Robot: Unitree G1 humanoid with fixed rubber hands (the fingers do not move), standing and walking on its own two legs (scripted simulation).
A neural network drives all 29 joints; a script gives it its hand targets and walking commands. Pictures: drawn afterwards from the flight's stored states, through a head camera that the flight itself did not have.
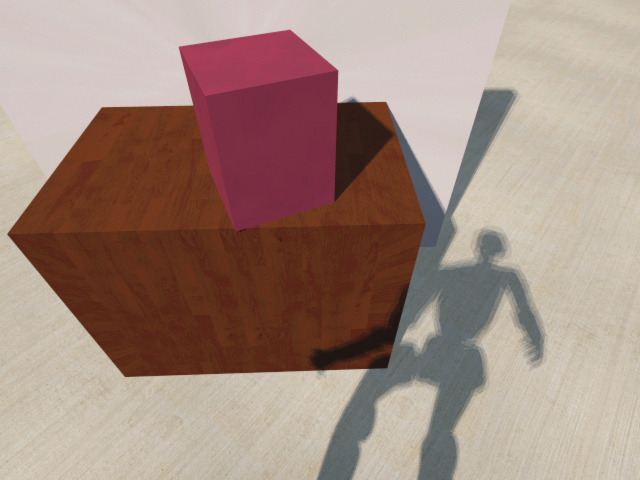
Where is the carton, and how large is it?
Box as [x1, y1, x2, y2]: [179, 30, 337, 231]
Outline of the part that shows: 290,30 179,47 209,169 235,231 333,201 337,70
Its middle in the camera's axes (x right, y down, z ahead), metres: -0.12 -0.23 +0.81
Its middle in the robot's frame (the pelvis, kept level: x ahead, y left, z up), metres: +0.78 +0.15 +0.05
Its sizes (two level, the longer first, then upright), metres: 0.231 0.229 0.296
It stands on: a pedestal, 0.68 m high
